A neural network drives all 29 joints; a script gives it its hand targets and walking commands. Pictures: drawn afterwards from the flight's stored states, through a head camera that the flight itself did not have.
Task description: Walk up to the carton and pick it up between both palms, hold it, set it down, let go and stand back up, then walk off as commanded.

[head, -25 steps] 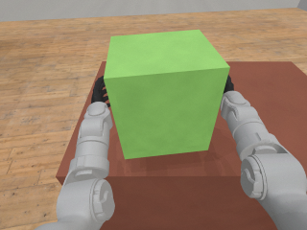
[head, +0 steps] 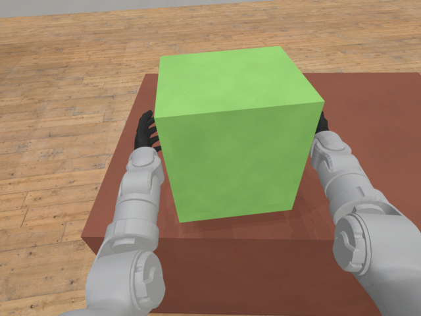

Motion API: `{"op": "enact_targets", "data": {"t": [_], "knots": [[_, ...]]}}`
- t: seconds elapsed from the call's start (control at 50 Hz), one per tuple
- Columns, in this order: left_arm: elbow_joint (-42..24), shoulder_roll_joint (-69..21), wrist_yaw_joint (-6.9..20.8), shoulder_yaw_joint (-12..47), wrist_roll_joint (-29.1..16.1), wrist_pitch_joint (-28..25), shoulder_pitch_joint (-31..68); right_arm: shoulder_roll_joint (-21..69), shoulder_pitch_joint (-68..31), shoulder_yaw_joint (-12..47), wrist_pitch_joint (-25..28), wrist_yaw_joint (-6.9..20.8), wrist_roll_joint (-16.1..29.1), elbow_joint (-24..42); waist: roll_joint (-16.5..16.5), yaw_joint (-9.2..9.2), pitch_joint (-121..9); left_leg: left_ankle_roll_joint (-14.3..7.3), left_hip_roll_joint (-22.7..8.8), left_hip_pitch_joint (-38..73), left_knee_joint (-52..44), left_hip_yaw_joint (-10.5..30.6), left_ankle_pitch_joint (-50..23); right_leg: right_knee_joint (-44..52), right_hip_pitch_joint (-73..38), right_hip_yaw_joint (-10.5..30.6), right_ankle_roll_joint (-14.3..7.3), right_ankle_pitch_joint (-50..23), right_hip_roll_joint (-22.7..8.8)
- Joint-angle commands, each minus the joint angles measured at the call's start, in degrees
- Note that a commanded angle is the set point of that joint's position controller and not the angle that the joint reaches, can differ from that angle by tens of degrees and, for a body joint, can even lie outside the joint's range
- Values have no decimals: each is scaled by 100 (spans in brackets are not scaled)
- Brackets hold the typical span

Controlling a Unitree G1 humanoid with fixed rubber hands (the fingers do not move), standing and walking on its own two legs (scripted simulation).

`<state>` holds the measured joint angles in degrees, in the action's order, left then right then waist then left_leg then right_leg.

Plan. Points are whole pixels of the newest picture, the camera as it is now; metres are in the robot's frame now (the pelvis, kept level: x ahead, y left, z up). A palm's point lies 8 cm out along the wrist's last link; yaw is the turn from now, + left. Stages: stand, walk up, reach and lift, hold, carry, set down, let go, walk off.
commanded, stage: set down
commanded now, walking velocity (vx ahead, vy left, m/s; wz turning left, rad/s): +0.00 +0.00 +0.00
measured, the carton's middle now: (228, 136) +0.45 +0.02 +0.12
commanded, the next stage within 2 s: none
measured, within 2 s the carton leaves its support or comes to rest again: rests again in 0.90 s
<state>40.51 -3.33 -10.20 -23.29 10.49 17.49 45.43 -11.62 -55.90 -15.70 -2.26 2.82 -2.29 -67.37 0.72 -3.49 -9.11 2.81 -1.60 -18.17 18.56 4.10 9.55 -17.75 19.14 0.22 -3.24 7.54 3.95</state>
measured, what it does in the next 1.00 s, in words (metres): stands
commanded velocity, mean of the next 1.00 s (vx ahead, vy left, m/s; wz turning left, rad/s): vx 0.00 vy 0.00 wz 0.00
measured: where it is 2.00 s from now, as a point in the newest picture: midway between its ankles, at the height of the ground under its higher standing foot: outside the picture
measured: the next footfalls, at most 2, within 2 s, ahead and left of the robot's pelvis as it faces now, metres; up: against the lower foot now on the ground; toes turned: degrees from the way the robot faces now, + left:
none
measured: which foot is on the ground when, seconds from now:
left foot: down 0.00-1.00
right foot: down 0.00-1.00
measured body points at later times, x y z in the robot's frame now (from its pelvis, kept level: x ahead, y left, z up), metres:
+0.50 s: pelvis +0.00 +0.00 +0.00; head +0.03 +0.01 +0.45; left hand +0.41 +0.19 +0.10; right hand +0.46 -0.15 +0.11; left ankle -0.01 +0.15 -0.75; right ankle +0.00 -0.08 -0.75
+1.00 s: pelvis -0.01 +0.00 +0.00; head +0.04 +0.00 +0.44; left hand +0.42 +0.18 +0.11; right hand +0.46 -0.17 +0.11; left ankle -0.01 +0.15 -0.75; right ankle +0.00 -0.08 -0.75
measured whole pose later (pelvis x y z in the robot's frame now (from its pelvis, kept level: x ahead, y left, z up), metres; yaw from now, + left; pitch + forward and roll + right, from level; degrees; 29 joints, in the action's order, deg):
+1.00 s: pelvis -0.01 +0.00 +0.00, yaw -2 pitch +14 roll +0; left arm 41.9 -0.6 -15.3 -13.0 -0.8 12.4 45.7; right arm -16.7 -54.0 -8.0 0.2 4.0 7.7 -65.9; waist 0.5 -6.5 -9.9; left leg 2.6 -2.4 -25.9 21.2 1.0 9.5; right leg -19.5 27.1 -0.5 -3.4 6.5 3.8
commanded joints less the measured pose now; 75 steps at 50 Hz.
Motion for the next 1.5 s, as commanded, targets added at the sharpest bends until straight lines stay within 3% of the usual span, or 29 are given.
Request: {"op": "enact_targets", "data": {"t": [0.0, 0.04, 0.26, 0.34, 0.36, 0.42, 0.44, 0.46, 0.52, 0.68, 0.72, 0.76, 0.8, 0.84, 0.88, 0.92, 0.96, 1.0, 1.02, 1.16, 1.2, 1.26, 1.3, 1.36, 1.38, 1.4, 1.44, 1.46, 1.48], "knots": [[-1225, -2760, 495, 1846, -208, -465, 4754, 2823, -4399, 897, 506, 827, -50, 1247, 136, 3, -3927, 103, 184, 890, 65, -602, -1867, -540, -2628, -403, 658, -3646, -352], [-1009, -2544, 553, 1681, -221, -459, 4619, 2908, -4645, 962, 536, 827, 0, 1492, 356, -168, -3598, 22, 216, 562, -47, -670, -1512, -538, -2847, -367, 732, -3560, -375], [-1066, -2685, 519, 1905, -196, -594, 4597, 2696, -4327, 628, 669, 913, -326, 1441, 149, 68, -3798, 87, 171, 608, -58, -694, -1386, -513, -2564, -499, 627, -3169, -367], [-1139, -2695, 506, 1913, -176, -693, 4451, 2692, -4155, 646, 781, 937, -337, 1544, 101, -27, -4123, 63, 184, 622, 20, -690, -1547, -562, -2531, -513, 608, -3312, -379], [-928, -2727, 510, 1722, -100, -719, 4233, 2760, -4252, 682, 817, 944, -424, 1572, 462, -129, -4026, 7, 159, 726, 6, -696, -1618, -533, -2433, -556, 626, -3299, -310], [-1131, -2863, 475, 1900, -105, -749, 4130, 2500, -3956, 468, 877, 1009, -464, 1268, 146, 30, -3886, 103, 85, 995, 106, -650, -1997, -462, -2110, -636, 494, -3008, -270], [-1052, -2812, 491, 1811, 20, -724, 4117, 2610, -3937, 510, 864, 1046, -463, 1133, 82, -134, -3675, 59, 99, 926, 10, -716, -1676, -394, -2052, -605, 508, -2632, -287], [-1064, -2727, 483, 1807, -70, -768, 4094, 2554, -3955, 450, 894, 1021, -490, 1236, 224, 15, -3960, 44, 89, 1076, 114, -696, -1935, -415, -2056, -581, 508, -3160, -284], [-1129, -2914, 487, 2072, -150, -891, 4032, 2706, -3995, 649, 1057, 988, -494, 1483, 315, -29, -4191, 69, 135, 718, 188, -713, -2065, -590, -2393, -524, 566, -3754, -327], [-954, -2469, 444, 1808, -69, -1062, 3946, 2352, -3799, 534, 1054, 1020, -508, 1237, 176, -200, -3813, 55, 106, 484, 7, -754, -1690, -537, -2328, -511, 518, -3221, -356], [-943, -2493, 406, 1900, -129, -1116, 3974, 2208, -3819, 464, 1161, 991, -543, 1403, 185, 3, -4175, 82, 100, 585, 183, -766, -1922, -573, -2296, -533, 473, -3359, -295], [-816, -1850, 368, 1674, -126, -1135, 3726, 1663, -3700, 541, 1141, 882, -422, 1418, 290, -85, -4229, 62, 164, 565, 213, -792, -2063, -717, -2581, -472, 555, -4049, -376], [-1023, -402, 154, 1315, -362, -1142, 3542, -121, -3434, 322, 1034, 644, -137, 1385, 382, -161, -4268, 48, 138, 372, 156, -839, -2010, -866, -2786, -389, 634, -4179, -413], [-968, -304, 9, 1175, -445, -1199, 4066, -66, -3732, 402, 925, 497, 2, 1302, 531, -195, -3684, -2, 171, -24, 33, -860, -1419, -773, -2685, -310, 730, -3429, -403], [-1195, -159, -197, 1335, -765, -1095, 3951, -481, -3759, 420, 850, 342, 374, 1598, 505, -134, -3968, -9, 198, -112, 106, -804, -1554, -680, -2659, -169, 688, -3548, -468], [-1590, 1238, -591, 1337, -1279, -963, 3358, -2338, -3658, 734, 728, 93, 1214, 2076, 454, -301, -4812, 79, 200, -91, 414, -797, -2144, -905, -2789, -100, 595, -4072, -258], [-1362, 1193, -696, 1363, -1347, -655, 3684, -2162, -3825, 1068, 420, -7, 1611, 1851, 353, -383, -4313, 68, 232, -267, 439, -723, -1813, -774, -2573, 126, 563, -3738, -288], [-938, 1505, -693, 1212, -1433, -352, 3680, -2486, -3910, 1227, 108, -93, 1816, 1704, 863, -403, -3958, -20, 185, -639, 308, -697, -1053, -646, -2552, 330, 626, -2807, -318], [-1376, 1269, -686, 1393, -1455, -188, 3143, -2522, -3438, 1384, -34, -97, 2002, 1707, 797, -279, -4263, -2, 212, -504, 285, -703, -1384, -678, -2805, 366, 645, -3283, -373], [-1231, 1363, -613, 1426, -1609, 123, 3467, -2364, -3440, 1610, -551, 75, 2380, 1738, 648, -386, -3865, -65, 108, -659, 346, -562, -960, -494, -2125, 451, 518, -1639, -257], [-2060, 1417, -640, 1505, -1647, 282, 2942, -2822, -3027, 1552, -476, 94, 2507, 2237, 348, -279, -4184, 36, 88, -160, 449, -440, -1849, -695, -2279, 295, 424, -2769, -86], [-2207, 1242, -555, 1594, -1495, 445, 2839, -2954, -2547, 1474, -546, 155, 2478, 1668, 20, -4, -3712, 39, 53, 225, 361, -345, -1750, -567, -1886, 180, 366, -2459, -73], [-2885, 1241, -536, 1554, -1620, 482, 2537, -3063, -2501, 1529, -408, 160, 2534, 2618, 251, -45, -4009, -19, 117, 286, 440, -368, -2174, -693, -2242, 156, 423, -3098, -69], [-2725, 1379, -567, 1504, -1461, 569, 2255, -3041, -2259, 1621, -431, 206, 2584, 2684, 431, -134, -3429, -99, 149, 168, 402, -462, -1872, -616, -2018, 169, 450, -2707, -1], [-3511, 1245, -588, 1655, -1544, 555, 2022, -3020, -2046, 1485, -317, 192, 2529, 3417, 413, -33, -4126, -72, 124, 276, 509, -443, -2290, -720, -2387, 184, 456, -3238, -15], [-3639, 1270, -620, 1729, -1503, 548, 2231, -3228, -1998, 1246, -294, 200, 2476, 3175, 93, 56, -3964, -4, 117, 354, 464, -386, -2095, -728, -2091, 121, 394, -3007, 17], [-4051, 1213, -599, 1698, -1622, 598, 1959, -3147, -1893, 1389, -226, 180, 2526, 3892, 243, -44, -4369, -37, 154, 287, 566, -416, -2446, -782, -2356, 182, 447, -3547, -22], [-4469, 1140, -566, 1676, -1558, 679, 1154, -3266, -1118, 1393, -140, 171, 2563, 4119, 282, 120, -4330, -72, 154, 548, 597, -382, -2694, -843, -2638, 125, 439, -3996, -8], [-4234, 1383, -572, 1539, -1550, 745, 1229, -3234, -1420, 1521, -191, 173, 2557, 4373, 432, -56, -4147, -165, 211, 388, 580, -436, -2578, -850, -2668, 174, 466, -3859, 0]]}}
